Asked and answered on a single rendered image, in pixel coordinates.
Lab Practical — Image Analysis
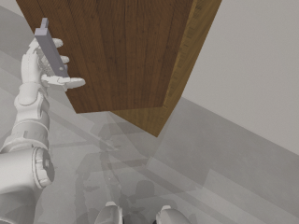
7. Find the right robot thigh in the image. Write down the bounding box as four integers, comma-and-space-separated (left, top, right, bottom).
156, 208, 192, 224

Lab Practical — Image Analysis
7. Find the left robot thigh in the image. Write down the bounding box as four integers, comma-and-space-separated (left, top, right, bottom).
94, 205, 123, 224

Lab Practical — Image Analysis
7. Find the handle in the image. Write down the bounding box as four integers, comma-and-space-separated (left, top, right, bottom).
34, 18, 69, 78

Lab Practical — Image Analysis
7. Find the robot left forearm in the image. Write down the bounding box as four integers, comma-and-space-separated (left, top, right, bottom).
0, 82, 50, 154

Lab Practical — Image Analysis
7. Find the robot left hand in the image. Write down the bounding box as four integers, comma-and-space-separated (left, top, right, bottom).
21, 38, 86, 91

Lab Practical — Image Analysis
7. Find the robot thigh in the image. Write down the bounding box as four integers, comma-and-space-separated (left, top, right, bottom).
94, 205, 123, 224
156, 208, 192, 224

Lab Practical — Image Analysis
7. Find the cupboard door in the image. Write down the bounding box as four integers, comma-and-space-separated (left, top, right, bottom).
16, 0, 193, 114

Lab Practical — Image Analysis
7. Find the robot left upper arm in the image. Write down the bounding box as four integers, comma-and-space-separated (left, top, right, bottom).
0, 147, 55, 224

